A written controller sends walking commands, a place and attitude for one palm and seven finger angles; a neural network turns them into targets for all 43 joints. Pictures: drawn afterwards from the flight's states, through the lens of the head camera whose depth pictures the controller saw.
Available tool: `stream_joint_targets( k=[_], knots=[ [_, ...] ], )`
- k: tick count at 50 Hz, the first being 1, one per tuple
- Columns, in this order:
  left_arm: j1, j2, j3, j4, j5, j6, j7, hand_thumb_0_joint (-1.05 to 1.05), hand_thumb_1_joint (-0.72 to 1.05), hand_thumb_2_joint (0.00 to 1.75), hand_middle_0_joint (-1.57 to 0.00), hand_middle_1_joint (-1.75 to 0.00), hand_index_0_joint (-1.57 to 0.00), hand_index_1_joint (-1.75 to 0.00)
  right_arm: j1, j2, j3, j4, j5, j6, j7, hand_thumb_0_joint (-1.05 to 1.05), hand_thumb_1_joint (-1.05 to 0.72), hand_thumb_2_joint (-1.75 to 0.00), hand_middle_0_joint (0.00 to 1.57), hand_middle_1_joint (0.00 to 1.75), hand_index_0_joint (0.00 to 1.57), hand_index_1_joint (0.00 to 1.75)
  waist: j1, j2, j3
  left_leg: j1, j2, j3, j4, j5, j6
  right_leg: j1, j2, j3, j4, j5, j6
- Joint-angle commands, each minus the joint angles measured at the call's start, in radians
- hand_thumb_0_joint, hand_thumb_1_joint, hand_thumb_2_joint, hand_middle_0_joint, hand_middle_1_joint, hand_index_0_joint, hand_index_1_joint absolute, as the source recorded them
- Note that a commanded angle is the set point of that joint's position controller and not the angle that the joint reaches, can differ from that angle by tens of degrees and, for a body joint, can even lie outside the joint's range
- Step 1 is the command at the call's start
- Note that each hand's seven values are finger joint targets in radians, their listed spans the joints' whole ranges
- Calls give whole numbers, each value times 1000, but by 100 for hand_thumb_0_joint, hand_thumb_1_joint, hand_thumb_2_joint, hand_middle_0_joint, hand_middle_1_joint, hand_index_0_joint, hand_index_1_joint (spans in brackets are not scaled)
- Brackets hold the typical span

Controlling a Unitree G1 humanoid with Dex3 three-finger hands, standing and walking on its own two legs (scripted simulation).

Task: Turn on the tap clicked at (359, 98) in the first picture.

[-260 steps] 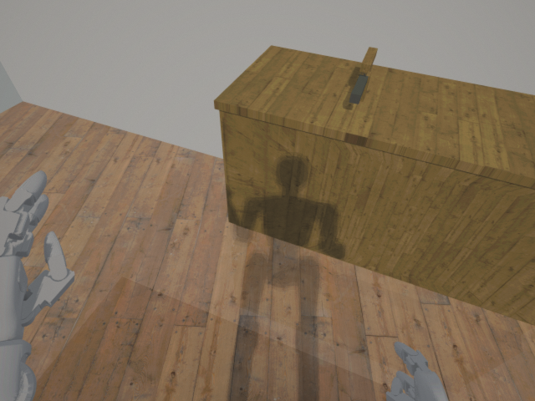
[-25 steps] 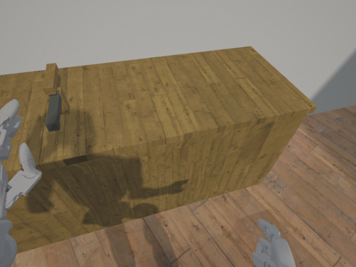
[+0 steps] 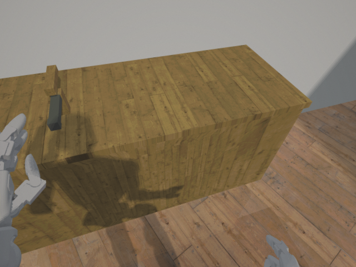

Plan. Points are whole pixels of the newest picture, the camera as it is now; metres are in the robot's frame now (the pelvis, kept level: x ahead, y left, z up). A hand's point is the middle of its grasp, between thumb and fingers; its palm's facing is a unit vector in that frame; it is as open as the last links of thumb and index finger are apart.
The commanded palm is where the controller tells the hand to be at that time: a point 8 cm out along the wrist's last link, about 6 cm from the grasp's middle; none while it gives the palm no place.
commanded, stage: look again from close up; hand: left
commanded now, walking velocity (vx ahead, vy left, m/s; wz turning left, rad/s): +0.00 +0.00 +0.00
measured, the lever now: (54, 123) +0.47 +0.39 +0.02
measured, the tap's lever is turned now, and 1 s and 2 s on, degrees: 0 0 0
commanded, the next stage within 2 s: shuffle to correct the standing spot in 0.30 s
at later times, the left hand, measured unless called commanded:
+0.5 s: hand (26, 149) +0.27 +0.29 +0.17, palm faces +0.44 -0.84 -0.32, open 7.4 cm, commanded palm +0.21 +0.31 +0.18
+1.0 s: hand (43, 134) +0.31 +0.29 +0.16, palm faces +0.41 -0.84 -0.36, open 7.4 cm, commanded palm +0.25 +0.32 +0.18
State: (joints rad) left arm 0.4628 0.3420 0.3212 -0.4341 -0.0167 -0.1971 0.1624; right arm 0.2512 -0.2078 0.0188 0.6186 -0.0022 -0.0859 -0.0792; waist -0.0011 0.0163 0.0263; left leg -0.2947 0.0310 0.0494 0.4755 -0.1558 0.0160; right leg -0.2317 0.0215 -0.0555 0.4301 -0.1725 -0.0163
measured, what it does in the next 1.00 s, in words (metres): shifts its weight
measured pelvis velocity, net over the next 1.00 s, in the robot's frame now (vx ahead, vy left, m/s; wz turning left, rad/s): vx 0.09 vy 0.04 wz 0.00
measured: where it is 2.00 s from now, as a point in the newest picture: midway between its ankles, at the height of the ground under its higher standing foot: outside the picture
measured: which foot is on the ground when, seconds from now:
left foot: down 0.00-1.00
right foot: down 0.00-1.00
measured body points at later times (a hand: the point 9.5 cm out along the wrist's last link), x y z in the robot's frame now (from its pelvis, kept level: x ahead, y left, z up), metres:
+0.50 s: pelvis +0.05 +0.03 +0.00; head +0.07 +0.07 +0.45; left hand +0.24 +0.34 +0.19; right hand +0.23 -0.17 -0.06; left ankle +0.06 +0.10 -0.74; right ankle +0.04 -0.11 -0.74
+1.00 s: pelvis +0.09 +0.04 -0.02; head +0.10 +0.05 +0.43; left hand +0.29 +0.33 +0.18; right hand +0.26 -0.19 -0.10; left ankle +0.06 +0.10 -0.74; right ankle +0.04 -0.11 -0.74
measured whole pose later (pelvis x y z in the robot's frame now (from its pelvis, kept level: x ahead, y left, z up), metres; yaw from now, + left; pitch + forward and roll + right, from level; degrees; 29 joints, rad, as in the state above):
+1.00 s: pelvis +0.09 +0.04 -0.02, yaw +0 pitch +0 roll -2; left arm 0.40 0.36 0.37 -0.45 -0.04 -0.24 0.11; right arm 0.22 -0.22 0.01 0.58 0.01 -0.07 -0.03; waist 0.01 0.01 0.01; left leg -0.29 -0.05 0.02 0.70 -0.41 0.08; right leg -0.21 -0.02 -0.02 0.62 -0.42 0.04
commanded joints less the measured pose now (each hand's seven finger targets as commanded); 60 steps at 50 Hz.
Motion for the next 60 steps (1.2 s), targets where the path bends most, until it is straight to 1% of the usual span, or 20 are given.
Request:
stream_joint_targets(
  k=[1, 2, 3, 5, 9, 15, 22, 29, 32, 36, 43, 48, 50, 52, 53, 54, 55, 56, 58, 60],
  knots=[
    [-1096, 1014, 706, -454, 126, -150, -7, 0, 90, 90, -20, -30, -20, -30, -36, -136, -63, -152, -36, -101, 7, 0, -90, -90, 20, 30, 20, 30, 45, -179, 83, -78, 32, -30, 114, -83, 4, -178, -152, 215, -239, -3, 75],
    [-548, 405, 287, 105, 35, -109, -53, 0, 90, 90, -20, -30, -20, -30, -79, -17, -17, -88, -5, -94, 7, 0, -90, -90, 20, 30, 20, 30, 13, -204, -146, 67, -60, -50, 124, -70, 11, -117, -212, 201, -177, -134, -27],
    [-281, 243, 197, 189, -7, -99, -68, 0, 90, 90, -20, -30, -20, -30, -89, -84, -59, -149, 13, -115, 10, 0, -90, -90, 20, 30, 20, 30, 72, -66, -97, 114, -34, -24, 97, -67, -9, -120, -186, 309, -221, -189, -23],
    [-206, 128, 73, -21, -43, -130, -84, 0, 90, 90, -20, -30, -20, -30, -79, -98, -61, -163, 20, -133, 45, 0, -90, -90, 20, 30, 20, 30, 48, 84, -147, 106, -31, -42, -30, -105, -3, 21, -166, 227, -152, -202, -34],
    [-117, 190, 88, -139, -34, -126, -67, 0, 90, 90, -20, -30, -20, -30, -108, -113, -49, -178, 15, -144, 55, 0, -90, -90, 20, 30, 20, 30, 54, -29, -57, 17, 12, -128, -159, -284, 14, -26, -78, 144, -132, -355, 1],
    [-231, 287, 222, -234, -21, -145, -44, 0, 90, 90, -20, -30, -20, -30, -124, -112, -44, -195, 5, -153, 42, 0, -90, -90, 20, 30, 20, 30, 45, 104, -93, -45, 82, -202, -245, -238, 36, 126, -35, 66, 19, -84, 14],
    [-182, 160, 105, -221, -20, -129, -49, 0, 90, 90, -20, -30, -20, -30, -104, -120, -48, -168, -4, -154, 57, 0, -90, -90, 20, 30, 20, 30, 31, 71, -194, 142, 31, -131, -82, 212, -9, 124, -51, 68, -32, 155, -1],
    [-162, 178, 128, -216, -22, -93, -44, 0, 90, 90, -20, -30, -20, -30, -120, -123, -52, -181, -4, -97, 52, 0, -90, -90, 20, 30, 20, 30, 18, 85, -157, 92, 39, -150, -57, 113, 14, 87, -41, 35, 44, 75, -13],
    [-158, 191, 146, -252, -30, -94, -43, 0, 90, 90, -20, -30, -20, -30, -120, -122, -51, -195, -1, -81, 48, 0, -90, -90, 20, 30, 20, 30, 13, 94, -172, 115, 38, -152, -21, 221, 9, 86, -39, 20, 98, 113, -21],
    [-137, 191, 153, -244, -37, -92, -42, 0, 90, 90, -20, -30, -20, -30, -121, -121, -51, -203, 5, -68, 48, 0, -90, -90, 20, 30, 20, 30, 11, 73, -174, 110, 40, -143, 24, 283, 11, 90, -50, 24, 119, 146, -27],
    [-140, 189, 149, -213, -35, -92, -38, 0, 90, 90, -20, -30, -20, -30, -117, -125, -59, -205, 14, -50, 49, 0, -90, -90, 20, 30, 20, 30, 8, 28, -155, 38, 23, -134, 79, 209, 21, 111, -82, 80, 151, 166, -46],
    [-129, 212, 172, -222, -36, -104, -29, 0, 90, 90, -20, -30, -20, -30, -126, -119, -63, -202, 18, -40, 48, 0, -90, -90, 20, 30, 20, 30, 12, -74, -157, -47, -28, -71, 208, 161, 20, 177, -171, 187, 133, 257, -89],
    [-152, 236, 191, -254, -37, -113, -25, 0, 90, 90, -20, -30, -20, -30, -137, -121, -66, -200, 20, -40, 49, 0, -90, -90, 20, 30, 20, 30, 6, -47, -139, -46, -43, -48, 215, 137, 15, 161, -197, 216, 143, 278, -100],
    [-139, 219, 185, -254, -41, -116, -26, 0, 90, 90, -20, -30, -20, -30, -123, -119, -65, -193, 21, -37, 51, 0, -90, -90, 20, 30, 20, 30, -5, 18, -147, 37, -18, -107, 127, 215, 24, 91, -142, 130, 251, 237, -65],
    [-142, 214, 182, -270, -44, -116, -30, 0, 90, 90, -20, -30, -20, -30, -121, -128, -66, -197, 22, -37, 51, 0, -90, -90, 20, 30, 20, 30, -14, 133, -142, 141, 32, -205, 41, 306, 32, -32, -64, 38, 350, 151, -19],
    [-140, 220, 184, -286, -46, -116, -33, 0, 90, 90, -20, -30, -20, -30, -106, -126, -68, -197, 17, -40, 52, 0, -90, -90, 20, 30, 20, 30, -25, 232, -132, 274, 108, -342, -47, 415, 54, -201, -8, -18, 451, -105, 17],
    [-163, 242, 196, -324, -43, -122, -36, 0, 90, 90, -20, -30, -20, -30, -114, -119, -70, -202, 6, -53, 56, 0, -90, -90, 20, 30, 20, 30, -22, 262, -124, 384, 170, -421, -82, 505, 89, -326, 5, -3, 522, -338, 14],
    [-138, 216, 174, -277, -31, -115, -35, 0, 90, 90, -20, -30, -20, -30, -107, -117, -69, -190, -10, -53, 56, 0, -90, -90, 20, 30, 20, 30, -22, 168, -99, 356, 198, -442, -90, 477, 109, -340, -19, 16, 537, -371, 3],
    [-86, 178, 154, -227, -31, -101, -36, 0, 90, 90, -20, -30, -20, -30, -93, -129, -75, -194, 1, -52, 57, 0, -90, -90, 20, 30, 20, 30, -14, 88, -82, 280, 183, -340, -68, 438, 140, -280, -36, -4, 439, -295, 0],
    [-79, 189, 165, -226, -31, -103, -34, 0, 90, 90, -20, -30, -20, -30, -112, -126, -64, -198, 6, -57, 51, 0, -90, -90, 20, 30, 20, 30, 1, 139, -79, 153, 130, -214, -76, 320, 114, -126, -33, -48, 290, -208, -1]
  ],
)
